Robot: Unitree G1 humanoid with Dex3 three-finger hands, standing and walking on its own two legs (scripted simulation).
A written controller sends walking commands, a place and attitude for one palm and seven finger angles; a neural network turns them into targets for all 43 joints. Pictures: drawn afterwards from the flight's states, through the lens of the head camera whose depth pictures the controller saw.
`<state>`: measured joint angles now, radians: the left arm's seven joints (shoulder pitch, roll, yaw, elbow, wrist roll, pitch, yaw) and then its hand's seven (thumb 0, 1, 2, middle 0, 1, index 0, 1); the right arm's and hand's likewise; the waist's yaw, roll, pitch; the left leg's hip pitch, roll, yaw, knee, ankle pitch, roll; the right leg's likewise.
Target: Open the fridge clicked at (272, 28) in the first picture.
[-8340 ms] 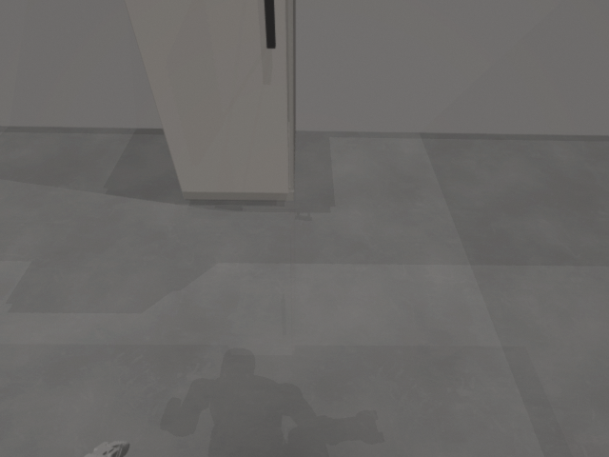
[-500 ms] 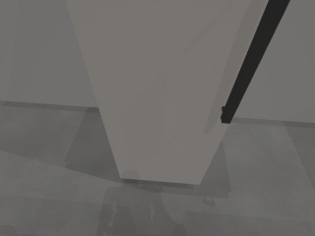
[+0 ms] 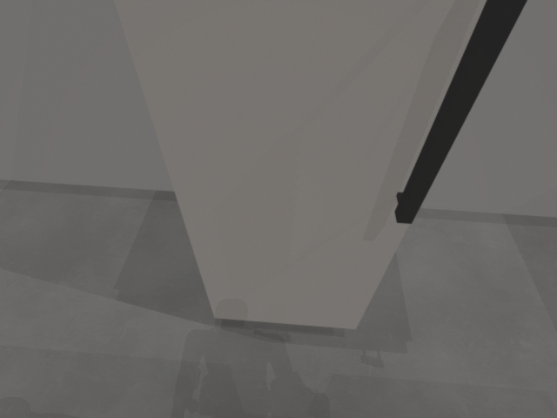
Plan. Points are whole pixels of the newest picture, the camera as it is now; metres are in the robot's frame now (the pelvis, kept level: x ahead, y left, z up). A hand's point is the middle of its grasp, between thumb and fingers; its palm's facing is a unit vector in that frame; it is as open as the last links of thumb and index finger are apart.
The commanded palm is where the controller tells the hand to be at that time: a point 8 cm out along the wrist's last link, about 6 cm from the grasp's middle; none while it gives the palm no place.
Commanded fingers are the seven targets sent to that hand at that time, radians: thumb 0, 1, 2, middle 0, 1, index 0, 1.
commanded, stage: look again from close up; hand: right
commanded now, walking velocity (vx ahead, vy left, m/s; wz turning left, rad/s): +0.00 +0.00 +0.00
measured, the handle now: (448, 104) +0.49 -0.21 +0.22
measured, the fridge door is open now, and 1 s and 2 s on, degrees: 0 0 0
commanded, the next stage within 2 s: raise the hand to about handle height in 0.52 s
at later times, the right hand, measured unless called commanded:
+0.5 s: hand out of the picture +0.01 -0.17 -0.17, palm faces +0.03 +0.98 -0.20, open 7.4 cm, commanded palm none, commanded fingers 0.00 -0.90 -0.90 0.20 0.30 0.20 0.30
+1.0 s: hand (426, 412) +0.16 -0.18 -0.03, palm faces +0.01 +1.00 +0.02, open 8.3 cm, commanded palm +0.12 -0.25 -0.02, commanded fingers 0.00 -0.43 -0.70 0.23 0.60 0.23 0.60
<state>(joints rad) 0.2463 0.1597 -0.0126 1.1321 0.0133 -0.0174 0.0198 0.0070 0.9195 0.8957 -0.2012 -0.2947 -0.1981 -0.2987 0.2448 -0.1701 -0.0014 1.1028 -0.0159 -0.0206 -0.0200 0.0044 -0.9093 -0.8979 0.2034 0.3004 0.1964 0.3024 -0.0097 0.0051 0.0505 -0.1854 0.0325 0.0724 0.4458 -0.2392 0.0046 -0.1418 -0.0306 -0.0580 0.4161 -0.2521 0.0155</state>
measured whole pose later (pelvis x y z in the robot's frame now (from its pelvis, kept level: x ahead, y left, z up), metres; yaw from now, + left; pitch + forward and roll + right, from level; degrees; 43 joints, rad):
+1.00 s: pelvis -0.04 +0.00 -0.06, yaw +0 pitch +8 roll -1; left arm 0.15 0.27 0.07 0.50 -0.03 -0.23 0.01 0.01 0.91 0.90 -0.20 -0.29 -0.20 -0.30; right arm 0.41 -0.18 -0.17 0.15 0.29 -0.48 0.34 0.01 -0.66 -0.79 0.22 0.46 0.22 0.46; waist -0.01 0.04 -0.10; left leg -0.70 0.05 0.06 1.00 -0.44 0.02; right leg -0.66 -0.04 -0.05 0.98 -0.46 0.02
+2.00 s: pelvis -0.02 -0.01 -0.02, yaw -2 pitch +0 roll +1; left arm 0.24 0.25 -0.07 0.58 -0.06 -0.26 0.10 0.01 0.91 0.90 -0.20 -0.30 -0.20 -0.30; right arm 0.09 -0.38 -0.39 0.11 0.34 -0.07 0.40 -0.01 0.45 -0.32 0.30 1.17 0.29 1.17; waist -0.05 -0.04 -0.03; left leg -0.33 0.04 0.10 0.63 -0.31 -0.01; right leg -0.34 -0.03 -0.02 0.69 -0.36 0.00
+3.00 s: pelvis -0.02 +0.00 -0.01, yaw -1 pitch -2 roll +1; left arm 0.25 0.26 -0.07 0.62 -0.07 -0.24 0.13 0.01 0.91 0.90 -0.21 -0.30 -0.20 -0.30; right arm -0.13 -0.41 -0.43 0.30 0.32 0.00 0.43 -0.01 0.50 -0.30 0.31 1.20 0.30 1.20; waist -0.04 -0.04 0.00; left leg -0.25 0.03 0.10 0.54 -0.26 0.00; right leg -0.25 -0.04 -0.02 0.57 -0.30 0.01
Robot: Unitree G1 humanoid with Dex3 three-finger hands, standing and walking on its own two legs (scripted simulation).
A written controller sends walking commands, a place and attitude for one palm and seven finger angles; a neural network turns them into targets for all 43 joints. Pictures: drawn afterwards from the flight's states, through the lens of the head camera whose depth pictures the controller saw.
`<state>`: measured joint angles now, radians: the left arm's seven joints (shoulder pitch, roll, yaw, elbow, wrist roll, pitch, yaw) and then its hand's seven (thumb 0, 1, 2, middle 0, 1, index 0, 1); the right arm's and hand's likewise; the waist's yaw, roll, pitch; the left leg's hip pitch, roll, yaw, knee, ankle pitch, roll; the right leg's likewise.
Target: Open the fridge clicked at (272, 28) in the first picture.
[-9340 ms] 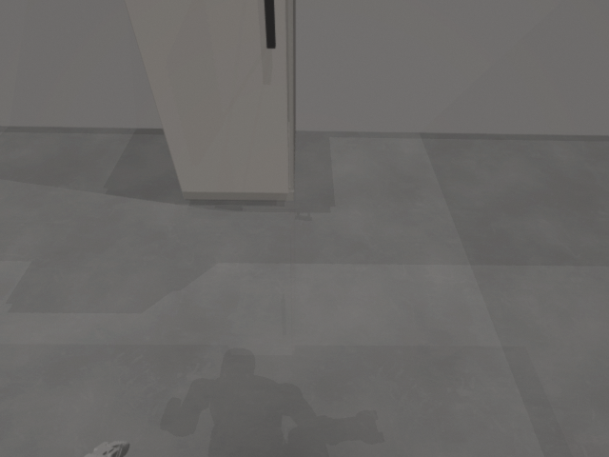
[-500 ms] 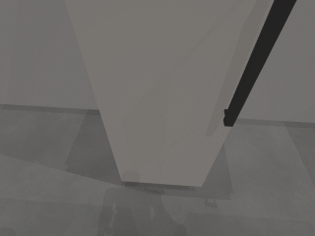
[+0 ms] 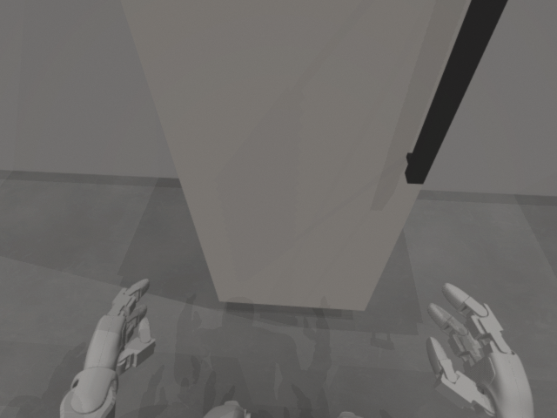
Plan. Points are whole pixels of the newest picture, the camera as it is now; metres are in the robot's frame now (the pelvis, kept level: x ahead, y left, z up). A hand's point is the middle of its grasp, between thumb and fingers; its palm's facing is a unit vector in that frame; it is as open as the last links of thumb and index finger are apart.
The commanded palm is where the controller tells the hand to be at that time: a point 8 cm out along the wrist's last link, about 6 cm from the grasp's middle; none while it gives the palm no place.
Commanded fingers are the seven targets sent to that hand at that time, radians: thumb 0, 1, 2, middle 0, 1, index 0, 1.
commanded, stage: raise the hand to about handle height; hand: right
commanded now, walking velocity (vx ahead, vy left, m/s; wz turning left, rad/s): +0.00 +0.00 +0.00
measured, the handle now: (463, 41) +0.52 -0.21 +0.28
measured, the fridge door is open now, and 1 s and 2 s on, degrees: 0 0 0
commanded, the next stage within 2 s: move the hooked fingers beside the handle in 1.72 s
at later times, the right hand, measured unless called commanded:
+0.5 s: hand (508, 327) +0.23 -0.24 +0.09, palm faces +0.07 +0.99 -0.07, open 11.4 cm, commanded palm +0.19 -0.29 +0.11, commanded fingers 0.00 0.15 -0.45 0.28 0.98 0.28 0.98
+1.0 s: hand out of the picture +0.26 -0.29 +0.16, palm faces +0.10 +0.99 -0.06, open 13.8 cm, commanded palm +0.23 -0.33 +0.17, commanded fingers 0.00 0.50 -0.30 0.30 1.20 0.30 1.20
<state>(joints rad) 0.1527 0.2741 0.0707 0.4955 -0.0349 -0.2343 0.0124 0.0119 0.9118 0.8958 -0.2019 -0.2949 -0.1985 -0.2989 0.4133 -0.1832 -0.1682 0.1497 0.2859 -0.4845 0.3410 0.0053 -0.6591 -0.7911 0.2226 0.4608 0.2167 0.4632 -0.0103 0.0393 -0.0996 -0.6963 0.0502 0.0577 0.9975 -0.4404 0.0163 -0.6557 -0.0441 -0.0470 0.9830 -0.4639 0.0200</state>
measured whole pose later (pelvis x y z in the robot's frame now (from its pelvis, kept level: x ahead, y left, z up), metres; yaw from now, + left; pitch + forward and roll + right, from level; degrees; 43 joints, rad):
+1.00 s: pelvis +0.02 -0.02 +0.04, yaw -2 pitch +0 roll +1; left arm 0.24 0.25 -0.07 0.58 -0.06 -0.26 0.10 0.01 0.91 0.90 -0.20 -0.30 -0.20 -0.30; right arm 0.09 -0.38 -0.39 0.11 0.34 -0.07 0.40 -0.01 0.45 -0.32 0.30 1.17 0.29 1.17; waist -0.05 -0.04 -0.03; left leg -0.33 0.04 0.10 0.63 -0.31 -0.01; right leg -0.34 -0.03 -0.02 0.69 -0.36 0.00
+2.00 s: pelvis +0.01 -0.01 +0.05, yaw -1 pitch -2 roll +1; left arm 0.25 0.26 -0.07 0.62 -0.07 -0.24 0.13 0.01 0.91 0.90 -0.21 -0.30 -0.20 -0.30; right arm -0.13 -0.41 -0.43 0.30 0.32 0.00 0.43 -0.01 0.50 -0.30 0.31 1.20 0.30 1.20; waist -0.04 -0.04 0.00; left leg -0.25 0.03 0.10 0.54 -0.26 0.00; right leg -0.25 -0.04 -0.02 0.57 -0.30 0.01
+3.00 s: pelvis +0.02 -0.01 +0.05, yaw +0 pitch +4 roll +1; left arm 0.31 0.28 -0.05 0.63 -0.07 -0.12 0.10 0.01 0.91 0.90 -0.20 -0.30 -0.20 -0.30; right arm -0.50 -0.46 -0.40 0.72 0.23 -0.10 0.39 -0.01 0.50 -0.30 0.30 1.20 0.30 1.20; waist 0.02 -0.02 -0.03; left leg -0.38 0.03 0.07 0.58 -0.27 0.00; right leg -0.36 -0.04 -0.04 0.61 -0.32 0.00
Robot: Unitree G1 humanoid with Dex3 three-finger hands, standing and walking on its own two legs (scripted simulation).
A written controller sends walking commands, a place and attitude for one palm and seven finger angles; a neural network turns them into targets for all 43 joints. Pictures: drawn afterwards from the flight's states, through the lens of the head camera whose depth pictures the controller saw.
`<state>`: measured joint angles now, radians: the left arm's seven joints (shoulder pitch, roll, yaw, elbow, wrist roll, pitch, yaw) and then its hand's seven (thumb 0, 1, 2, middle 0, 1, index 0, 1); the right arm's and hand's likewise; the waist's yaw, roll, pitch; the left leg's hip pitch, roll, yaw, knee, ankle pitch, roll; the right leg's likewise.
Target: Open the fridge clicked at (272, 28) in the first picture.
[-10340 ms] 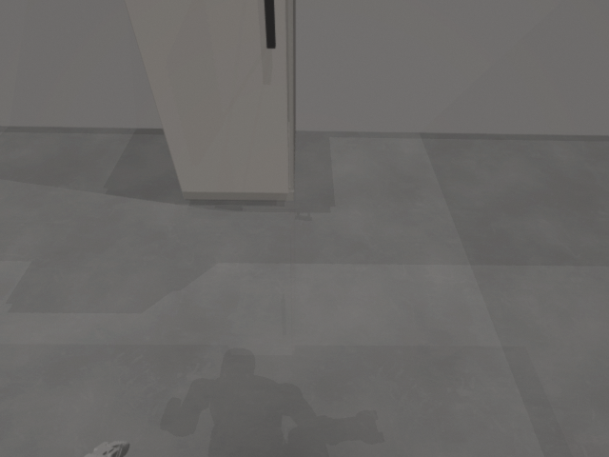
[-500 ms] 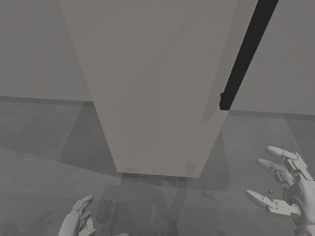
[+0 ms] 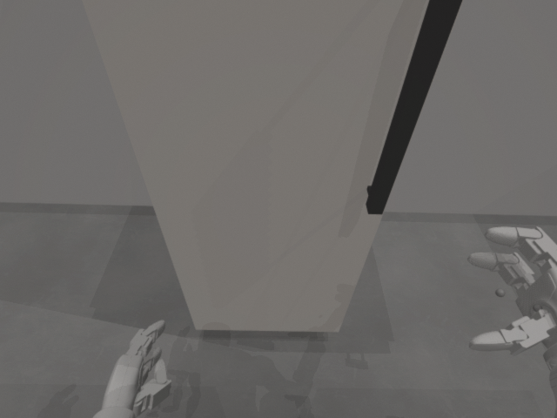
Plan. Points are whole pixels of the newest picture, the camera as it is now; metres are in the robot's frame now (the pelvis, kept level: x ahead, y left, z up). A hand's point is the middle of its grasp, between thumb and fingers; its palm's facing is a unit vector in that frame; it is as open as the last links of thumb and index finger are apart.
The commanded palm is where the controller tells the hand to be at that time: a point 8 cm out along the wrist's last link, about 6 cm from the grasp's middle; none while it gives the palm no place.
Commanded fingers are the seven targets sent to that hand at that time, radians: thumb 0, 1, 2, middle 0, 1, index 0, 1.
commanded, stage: raise the hand to about handle height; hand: right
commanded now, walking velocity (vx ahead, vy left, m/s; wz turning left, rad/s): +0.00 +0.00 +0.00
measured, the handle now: (406, 95) +0.51 -0.18 +0.24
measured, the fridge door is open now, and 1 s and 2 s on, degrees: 0 0 0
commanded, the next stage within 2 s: move the hooked fingers beside the handle in 0.72 s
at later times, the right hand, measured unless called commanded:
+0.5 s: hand (498, 260) +0.28 -0.26 +0.14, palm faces +0.06 +1.00 -0.04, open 14.0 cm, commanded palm +0.25 -0.30 +0.15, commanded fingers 0.00 0.50 -0.30 0.30 1.20 0.30 1.20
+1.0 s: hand (498, 255) +0.29 -0.26 +0.14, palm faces +0.08 +1.00 -0.03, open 14.0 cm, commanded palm +0.27 -0.30 +0.15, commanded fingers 0.00 0.50 -0.30 0.30 1.20 0.30 1.20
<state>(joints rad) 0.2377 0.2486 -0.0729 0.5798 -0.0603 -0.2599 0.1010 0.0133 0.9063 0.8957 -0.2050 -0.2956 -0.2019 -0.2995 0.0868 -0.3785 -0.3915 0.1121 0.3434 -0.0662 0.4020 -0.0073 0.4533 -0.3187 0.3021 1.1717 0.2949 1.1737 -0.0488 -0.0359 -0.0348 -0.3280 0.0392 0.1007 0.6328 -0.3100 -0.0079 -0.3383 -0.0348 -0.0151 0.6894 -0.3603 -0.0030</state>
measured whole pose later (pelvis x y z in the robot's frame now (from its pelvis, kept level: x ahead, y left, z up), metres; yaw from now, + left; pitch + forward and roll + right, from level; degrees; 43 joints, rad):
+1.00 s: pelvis +0.00 +0.01 +0.01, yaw +0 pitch -2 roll +1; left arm 0.25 0.26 -0.07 0.62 -0.07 -0.24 0.13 0.01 0.91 0.90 -0.21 -0.30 -0.20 -0.30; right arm -0.13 -0.41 -0.43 0.30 0.32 0.00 0.43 -0.01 0.50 -0.30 0.31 1.20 0.30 1.20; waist -0.04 -0.04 0.00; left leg -0.25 0.03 0.10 0.54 -0.26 0.00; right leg -0.25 -0.04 -0.02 0.57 -0.30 0.01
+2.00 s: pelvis +0.00 +0.01 +0.01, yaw +2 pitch +4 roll +1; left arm 0.31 0.28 -0.05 0.63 -0.07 -0.12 0.10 0.01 0.91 0.90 -0.20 -0.30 -0.20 -0.30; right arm -0.50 -0.46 -0.40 0.72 0.23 -0.10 0.39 -0.01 0.50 -0.30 0.30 1.20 0.30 1.20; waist 0.02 -0.02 -0.03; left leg -0.38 0.03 0.07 0.58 -0.27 0.00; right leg -0.36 -0.04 -0.04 0.61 -0.32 0.00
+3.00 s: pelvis +0.01 -0.01 +0.00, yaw +2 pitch +8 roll +1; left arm 0.35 0.27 -0.04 0.61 -0.06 -0.03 0.07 0.01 0.91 0.90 -0.21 -0.30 -0.20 -0.30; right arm -0.66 -0.48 -0.39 0.89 0.20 -0.17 0.35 -0.01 0.50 -0.30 0.30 1.20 0.30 1.20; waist 0.05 -0.02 -0.06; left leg -0.47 0.03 0.06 0.62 -0.29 -0.01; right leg -0.47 -0.04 -0.05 0.68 -0.35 -0.01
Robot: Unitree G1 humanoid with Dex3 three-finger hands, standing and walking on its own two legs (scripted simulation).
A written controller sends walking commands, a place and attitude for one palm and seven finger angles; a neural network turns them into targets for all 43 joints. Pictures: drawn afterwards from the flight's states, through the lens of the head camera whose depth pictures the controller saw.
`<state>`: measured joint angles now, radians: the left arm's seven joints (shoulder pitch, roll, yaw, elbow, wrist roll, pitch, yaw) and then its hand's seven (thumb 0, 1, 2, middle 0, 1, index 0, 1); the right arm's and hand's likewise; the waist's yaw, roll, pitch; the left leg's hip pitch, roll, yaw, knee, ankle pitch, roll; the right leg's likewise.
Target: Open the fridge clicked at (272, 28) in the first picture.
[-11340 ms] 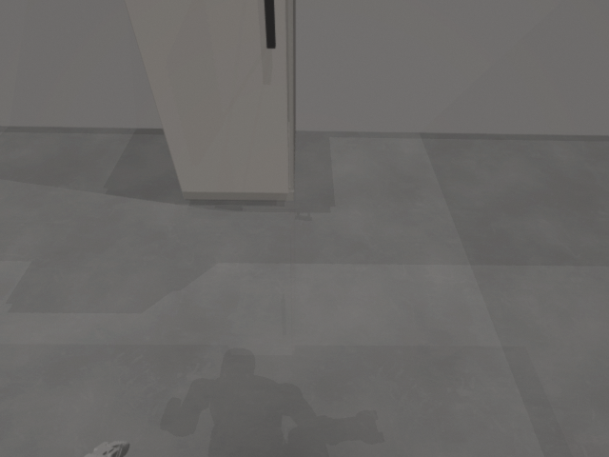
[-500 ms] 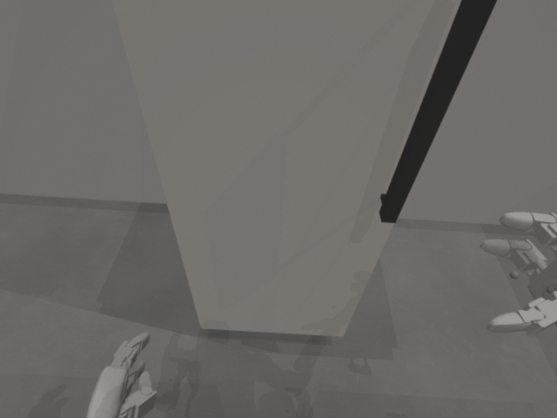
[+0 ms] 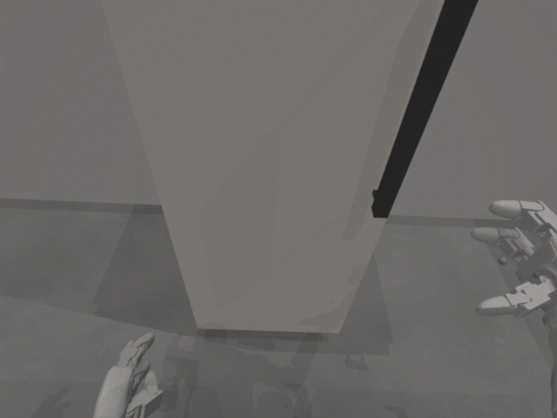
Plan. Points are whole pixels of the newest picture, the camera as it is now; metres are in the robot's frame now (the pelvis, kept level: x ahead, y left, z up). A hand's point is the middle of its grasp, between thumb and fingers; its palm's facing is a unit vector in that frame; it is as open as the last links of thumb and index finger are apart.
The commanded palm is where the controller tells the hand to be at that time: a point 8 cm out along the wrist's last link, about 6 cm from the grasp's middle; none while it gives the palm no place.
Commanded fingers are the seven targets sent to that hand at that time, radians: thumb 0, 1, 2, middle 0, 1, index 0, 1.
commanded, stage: move the hooked fingers beside the handle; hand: right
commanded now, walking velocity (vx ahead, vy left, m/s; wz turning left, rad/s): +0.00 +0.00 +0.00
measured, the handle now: (414, 102) +0.51 -0.19 +0.23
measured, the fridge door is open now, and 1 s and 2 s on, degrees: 0 0 0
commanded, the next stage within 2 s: none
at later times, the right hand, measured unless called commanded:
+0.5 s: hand (469, 223) +0.35 -0.26 +0.13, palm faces +0.05 +1.00 -0.02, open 14.0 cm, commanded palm +0.33 -0.30 +0.13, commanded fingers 0.00 0.50 -0.30 0.30 1.20 0.30 1.20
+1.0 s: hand (452, 201) +0.40 -0.25 +0.13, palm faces +0.03 +1.00 +0.00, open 14.0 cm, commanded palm +0.38 -0.30 +0.13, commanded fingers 0.00 0.50 -0.30 0.30 1.20 0.30 1.20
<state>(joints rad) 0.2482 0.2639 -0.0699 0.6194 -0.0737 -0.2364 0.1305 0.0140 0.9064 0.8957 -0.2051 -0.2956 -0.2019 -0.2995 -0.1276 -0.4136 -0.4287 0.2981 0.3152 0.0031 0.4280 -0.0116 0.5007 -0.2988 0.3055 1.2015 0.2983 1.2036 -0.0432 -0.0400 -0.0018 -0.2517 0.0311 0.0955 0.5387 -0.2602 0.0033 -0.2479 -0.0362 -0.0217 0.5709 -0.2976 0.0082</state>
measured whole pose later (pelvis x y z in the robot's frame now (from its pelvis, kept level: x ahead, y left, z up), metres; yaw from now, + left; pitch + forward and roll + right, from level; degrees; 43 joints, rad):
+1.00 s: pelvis +0.01 +0.00 +0.00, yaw +1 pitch +4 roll +1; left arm 0.31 0.28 -0.05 0.63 -0.07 -0.12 0.10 0.01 0.91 0.90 -0.20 -0.30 -0.20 -0.30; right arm -0.50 -0.46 -0.40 0.72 0.23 -0.10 0.39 -0.01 0.50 -0.30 0.30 1.20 0.30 1.20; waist 0.02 -0.02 -0.03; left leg -0.38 0.03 0.07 0.58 -0.27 0.00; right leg -0.36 -0.04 -0.04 0.61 -0.32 0.00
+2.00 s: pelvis +0.01 -0.02 -0.01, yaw +2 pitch +8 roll +1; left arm 0.35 0.27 -0.04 0.61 -0.06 -0.03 0.07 0.01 0.91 0.90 -0.21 -0.30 -0.20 -0.30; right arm -0.66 -0.48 -0.39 0.89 0.20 -0.17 0.35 -0.01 0.50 -0.30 0.30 1.20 0.30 1.20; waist 0.05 -0.02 -0.06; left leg -0.47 0.03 0.06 0.62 -0.29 -0.01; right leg -0.47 -0.04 -0.05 0.68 -0.35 -0.01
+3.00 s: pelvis +0.01 -0.01 -0.01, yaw +2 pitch +9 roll +2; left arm 0.35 0.27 -0.04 0.63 -0.05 -0.03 0.07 0.01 0.91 0.90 -0.21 -0.30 -0.20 -0.30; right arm -0.78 -0.49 -0.36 1.03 0.17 -0.21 0.32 -0.01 0.50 -0.30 0.32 1.21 0.32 1.23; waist 0.08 -0.01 -0.05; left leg -0.51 0.02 0.07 0.65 -0.29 -0.01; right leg -0.51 -0.05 -0.04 0.71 -0.36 -0.01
